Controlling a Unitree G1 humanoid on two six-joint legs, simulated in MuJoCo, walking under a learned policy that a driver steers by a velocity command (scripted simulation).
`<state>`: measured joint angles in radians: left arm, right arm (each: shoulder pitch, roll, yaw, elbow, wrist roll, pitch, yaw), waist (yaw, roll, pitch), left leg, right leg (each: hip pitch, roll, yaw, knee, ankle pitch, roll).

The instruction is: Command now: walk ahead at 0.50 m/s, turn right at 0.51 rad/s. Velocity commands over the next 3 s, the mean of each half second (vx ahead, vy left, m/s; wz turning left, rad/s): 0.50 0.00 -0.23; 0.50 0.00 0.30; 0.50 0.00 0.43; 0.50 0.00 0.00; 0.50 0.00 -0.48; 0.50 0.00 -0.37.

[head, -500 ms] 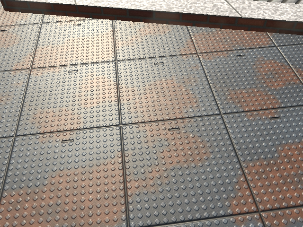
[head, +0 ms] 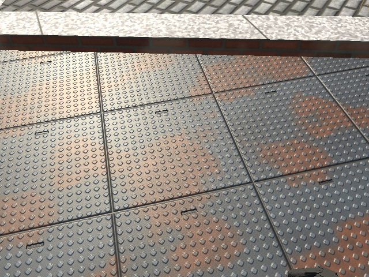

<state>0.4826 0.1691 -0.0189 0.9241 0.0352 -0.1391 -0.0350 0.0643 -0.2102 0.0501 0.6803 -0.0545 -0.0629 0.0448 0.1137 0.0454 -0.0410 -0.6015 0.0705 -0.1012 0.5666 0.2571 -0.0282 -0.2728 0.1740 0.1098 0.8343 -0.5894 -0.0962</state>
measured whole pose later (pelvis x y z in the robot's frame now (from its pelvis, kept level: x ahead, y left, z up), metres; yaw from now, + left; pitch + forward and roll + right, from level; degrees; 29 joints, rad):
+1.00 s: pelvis +0.54 -0.06 -0.08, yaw +6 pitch +3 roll -1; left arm 0.36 0.23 0.07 0.93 0.00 -0.07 0.03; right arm 0.05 -0.22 -0.06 0.78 0.02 -0.03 0.05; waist 0.07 0.03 0.00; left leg -0.65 0.04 0.02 0.64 0.00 0.08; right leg 0.08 0.02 -0.23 0.25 -0.38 -0.01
